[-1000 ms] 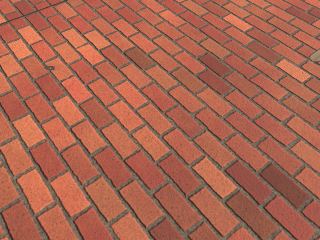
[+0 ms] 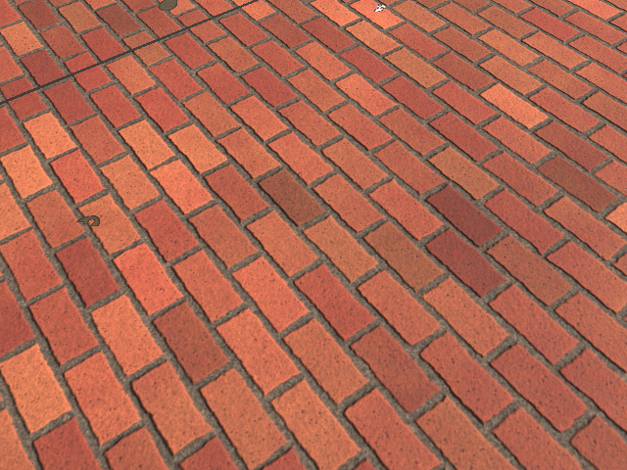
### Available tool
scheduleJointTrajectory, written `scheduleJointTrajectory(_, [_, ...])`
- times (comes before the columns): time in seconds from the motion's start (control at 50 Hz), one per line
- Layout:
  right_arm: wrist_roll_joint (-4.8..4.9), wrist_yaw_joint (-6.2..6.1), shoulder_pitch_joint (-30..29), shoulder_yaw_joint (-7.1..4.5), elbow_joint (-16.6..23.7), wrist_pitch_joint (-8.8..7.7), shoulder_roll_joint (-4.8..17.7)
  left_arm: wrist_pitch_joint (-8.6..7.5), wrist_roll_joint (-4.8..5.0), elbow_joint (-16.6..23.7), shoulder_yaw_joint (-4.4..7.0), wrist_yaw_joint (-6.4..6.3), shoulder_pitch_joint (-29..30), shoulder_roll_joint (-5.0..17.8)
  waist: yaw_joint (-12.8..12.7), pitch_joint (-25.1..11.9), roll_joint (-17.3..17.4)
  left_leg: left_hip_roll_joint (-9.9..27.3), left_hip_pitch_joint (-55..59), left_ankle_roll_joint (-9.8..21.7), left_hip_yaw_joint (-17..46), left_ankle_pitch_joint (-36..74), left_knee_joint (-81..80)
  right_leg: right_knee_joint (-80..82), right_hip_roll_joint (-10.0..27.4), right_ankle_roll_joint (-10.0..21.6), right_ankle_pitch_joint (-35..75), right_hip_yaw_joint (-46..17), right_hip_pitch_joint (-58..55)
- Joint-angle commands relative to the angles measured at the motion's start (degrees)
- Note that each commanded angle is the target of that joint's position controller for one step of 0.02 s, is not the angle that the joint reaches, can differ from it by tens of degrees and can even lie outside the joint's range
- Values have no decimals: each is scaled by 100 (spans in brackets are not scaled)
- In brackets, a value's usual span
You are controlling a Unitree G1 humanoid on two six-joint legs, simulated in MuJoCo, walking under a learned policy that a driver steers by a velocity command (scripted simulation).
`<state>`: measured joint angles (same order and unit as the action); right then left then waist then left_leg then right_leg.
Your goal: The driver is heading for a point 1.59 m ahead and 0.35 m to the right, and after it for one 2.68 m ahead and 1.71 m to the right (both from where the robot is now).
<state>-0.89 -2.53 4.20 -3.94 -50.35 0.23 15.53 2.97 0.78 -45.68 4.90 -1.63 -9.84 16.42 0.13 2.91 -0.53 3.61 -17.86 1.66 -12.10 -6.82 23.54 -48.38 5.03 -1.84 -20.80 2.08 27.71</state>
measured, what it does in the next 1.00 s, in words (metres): steps on the spot, turning right: right foot, then left foot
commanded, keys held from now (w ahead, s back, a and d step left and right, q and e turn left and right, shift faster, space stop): e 0.68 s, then no key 0.32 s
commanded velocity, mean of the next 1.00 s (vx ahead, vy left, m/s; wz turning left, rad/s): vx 0.01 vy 0.00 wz -0.48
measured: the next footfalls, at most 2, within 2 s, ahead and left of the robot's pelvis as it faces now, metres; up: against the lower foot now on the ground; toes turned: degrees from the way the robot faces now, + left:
right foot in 0.08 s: +0.06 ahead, -0.13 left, +0.00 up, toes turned -7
left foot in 0.56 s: +0.13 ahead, +0.08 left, +0.00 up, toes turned -24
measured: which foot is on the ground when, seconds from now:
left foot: down 0.00-0.08, up 0.10-0.54, down 0.56-0.96, up 0.98-1.00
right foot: up 0.00-0.06, down 0.08-0.56, up 0.58-0.92, down 0.94-1.00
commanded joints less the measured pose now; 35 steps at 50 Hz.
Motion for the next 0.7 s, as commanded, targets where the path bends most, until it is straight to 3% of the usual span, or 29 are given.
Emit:
scheduleJointTrajectory(0.02, [102,-30,-320,-228,326,27,1012,-12,-19,313,134,105,-297,470,-165,-868,775,1633,531,924,929,45,-808,639,-40,188,197,150,-842])
scheduleJointTrajectory(0.06, [209,-8,-293,-222,259,101,919,-6,-65,191,195,143,-629,510,-342,-840,594,1403,403,528,684,-446,-210,1631,-301,473,722,322,-1468])
scheduleJointTrajectory(0.08, [212,23,-22,-191,136,145,703,-17,-110,168,271,116,-783,729,-338,-625,-5,1025,-1,102,342,-979,663,2415,-130,744,1315,-237,-1776])
scheduleJointTrajectory(0.1, [-6,82,31,-121,253,154,383,-29,-109,299,398,1,-830,1371,-94,-444,-1733,218,-1471,-507,-187,-2610,2564,2863,1272,1350,3091,-2253,-2357])
scheduleJointTrajectory(0.12, [-23,41,-558,-167,569,106,514,-151,-269,468,401,42,-730,1651,-260,-516,-1718,-352,-2141,-590,825,-3248,3668,3139,1748,2221,2963,-3215,-1927])
scheduleJointTrajectory(0.14, [62,12,-777,-220,613,99,680,-297,-310,484,375,90,-577,1479,-273,-550,-1107,-276,-2284,-485,1275,-2821,4108,3231,1476,2092,2500,-2842,-1911])
scheduleJointTrajectory(0.16, [121,-14,-632,-261,549,90,739,-390,-219,512,350,72,-296,1352,-84,-517,-885,-194,-2368,-389,1419,-2218,4127,3174,1185,1727,2287,-2404,-1963])
scheduleJointTrajectory(0.18, [78,-61,-459,-296,391,88,773,-403,-111,579,292,41,-30,1132,13,-612,-640,-118,-2318,-377,1501,-1850,4095,3068,989,1443,2163,-2143,-2008])
scheduleJointTrajectory(0.2, [29,-84,-376,-322,349,81,809,-392,-41,613,237,8,110,990,70,-644,-673,-130,-2198,-406,1512,-1593,4101,3019,899,1360,2389,-1979,-1923])
scheduleJointTrajectory(0.24, [53,-60,-315,-323,349,40,715,-384,-64,630,176,-47,-6,848,89,-862,-643,-240,-1979,-446,1538,-1262,4117,2951,763,1382,2792,-1867,-2019])
scheduleJointTrajectory(0.34, [101,-21,-529,-242,443,-20,523,-326,-19,646,231,-118,-190,996,-82,-825,-713,-360,-1830,-596,1662,-1080,2728,2852,639,1415,2400,-2083,-2323])
scheduleJointTrajectory(0.46, [148,110,-397,-229,459,-124,654,-222,-44,804,260,-56,58,1102,-126,-805,-853,-541,-902,-593,1685,-1361,1686,2629,540,1511,2565,-2642,-1903])
scheduleJointTrajectory(0.5, [163,164,-225,-231,452,-182,698,-182,-20,874,243,-49,182,1085,-58,-874,-898,-588,-589,-526,1682,-1328,1197,2450,475,1446,2961,-2863,-1960])
scheduleJointTrajectory(0.54, [156,223,205,-252,355,-238,738,-119,50,972,210,-81,413,1046,232,-919,-839,-563,200,-388,1569,-398,-57,2160,198,1147,2833,-2846,-1774])
scheduleJointTrajectory(0.56, [105,224,429,-318,300,-239,969,-98,38,1015,166,-105,342,896,235,-1011,-551,-64,923,-204,1862,261,-392,1803,-75,861,2035,-2641,-1303])
scheduleJointTrajectory(0.58, [16,174,434,-381,348,-184,1341,-96,-38,1000,73,-92,-16,503,-61,-1154,858,1198,1659,282,2991,1465,-451,484,-834,513,-129,-1700,-433])
scheduleJointTrajectory(0.6, [-158,180,383,-379,360,-155,1473,-159,2,1174,168,-71,-94,782,-159,-919,1812,2050,1511,1373,4222,2362,-519,-579,-1331,237,-1898,-1132,662])
scheduleJointTrajectory(0.62, [-117,160,154,-310,523,-170,1194,-200,-32,1060,288,-43,-162,1225,-143,-839,1263,2118,1386,1606,3997,2239,-524,-1599,-900,72,-1645,-1213,782])
scheduleJointTrajectory(0.64, [-65,125,-94,-239,605,-161,905,-176,22,934,362,-24,-181,1348,-197,-722,909,1686,1272,1306,3288,1974,-438,-1935,-795,-16,-1199,-1142,770])
scheduleJointTrajectory(0.66, [-1,98,-234,-211,659,-137,816,-111,31,831,353,-40,-237,1195,-241,-624,752,1315,1256,1026,2783,1571,-397,-2050,-723,-121,-874,-1049,819])
scheduleJointTrajectory(0.68, [73,66,-238,-189,664,-120,773,-61,20,858,314,-37,-180,1061,-161,-509,810,1203,1274,975,2534,1564,-410,-2146,-674,-225,-601,-993,961])
scheduleJointTrajectory(0.7, [74,36,-113,-177,628,-90,800,-47,34,904,248,-14,-82,867,-83,-467,826,1066,1187,993,2304,1652,-456,-2034,-676,-285,-457,-870,870])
